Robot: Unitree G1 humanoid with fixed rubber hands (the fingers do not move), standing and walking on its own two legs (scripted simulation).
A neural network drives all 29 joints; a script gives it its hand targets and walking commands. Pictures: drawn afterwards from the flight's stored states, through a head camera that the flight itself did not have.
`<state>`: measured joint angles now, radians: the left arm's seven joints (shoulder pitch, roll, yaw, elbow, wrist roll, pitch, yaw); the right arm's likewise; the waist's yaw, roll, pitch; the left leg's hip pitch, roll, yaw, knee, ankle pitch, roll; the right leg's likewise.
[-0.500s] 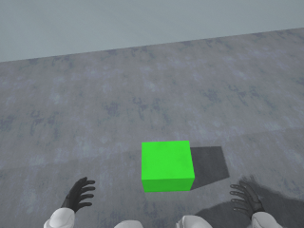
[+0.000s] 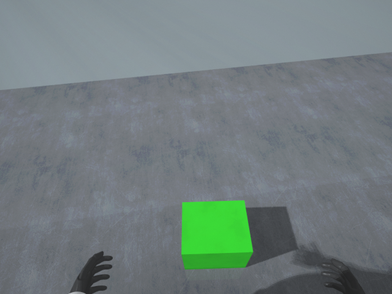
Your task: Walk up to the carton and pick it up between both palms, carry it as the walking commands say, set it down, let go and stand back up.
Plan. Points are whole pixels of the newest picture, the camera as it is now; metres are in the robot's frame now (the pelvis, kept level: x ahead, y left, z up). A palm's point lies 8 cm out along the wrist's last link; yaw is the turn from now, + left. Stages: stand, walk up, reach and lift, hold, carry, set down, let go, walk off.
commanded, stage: stand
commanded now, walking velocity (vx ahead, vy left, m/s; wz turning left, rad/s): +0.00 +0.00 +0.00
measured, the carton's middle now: (214, 235) +0.46 -0.05 -0.64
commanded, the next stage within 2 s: none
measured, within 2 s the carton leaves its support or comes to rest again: neither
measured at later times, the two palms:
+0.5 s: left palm out of the picture +0.12 +0.26 -0.08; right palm out of the picture +0.11 -0.29 -0.07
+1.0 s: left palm out of the picture +0.10 +0.25 -0.07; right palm out of the picture +0.09 -0.29 -0.07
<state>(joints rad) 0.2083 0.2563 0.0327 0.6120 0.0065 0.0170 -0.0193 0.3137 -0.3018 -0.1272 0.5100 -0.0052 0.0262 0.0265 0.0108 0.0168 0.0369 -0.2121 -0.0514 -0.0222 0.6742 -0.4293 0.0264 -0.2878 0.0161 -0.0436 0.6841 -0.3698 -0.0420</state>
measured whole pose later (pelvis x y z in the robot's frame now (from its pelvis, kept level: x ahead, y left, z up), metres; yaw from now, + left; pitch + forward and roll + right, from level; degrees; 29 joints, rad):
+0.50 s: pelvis -0.02 +0.00 +0.00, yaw +0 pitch -3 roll +0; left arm 0.21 0.26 0.03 0.68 0.01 -0.01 -0.01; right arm 0.29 -0.30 -0.13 0.54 -0.01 0.01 0.01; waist 0.01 0.02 0.01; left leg -0.21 -0.05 -0.02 0.67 -0.41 0.03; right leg -0.29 0.02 -0.04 0.68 -0.35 -0.04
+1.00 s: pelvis -0.03 -0.01 +0.00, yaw +0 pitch -4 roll +0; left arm 0.21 0.26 0.03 0.69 0.01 -0.02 -0.01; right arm 0.29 -0.30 -0.13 0.59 -0.01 0.00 0.01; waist 0.01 0.02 0.01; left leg -0.21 -0.05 -0.02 0.67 -0.39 0.03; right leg -0.29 0.02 -0.04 0.68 -0.33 -0.04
